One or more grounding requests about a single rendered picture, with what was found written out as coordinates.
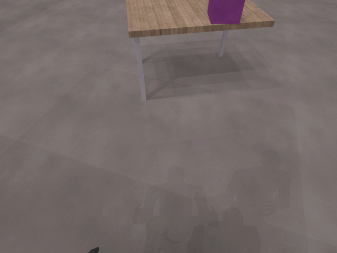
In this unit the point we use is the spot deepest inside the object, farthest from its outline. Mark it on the carton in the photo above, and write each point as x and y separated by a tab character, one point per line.
225	11

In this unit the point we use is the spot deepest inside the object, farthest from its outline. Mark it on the table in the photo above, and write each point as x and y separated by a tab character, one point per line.
168	17

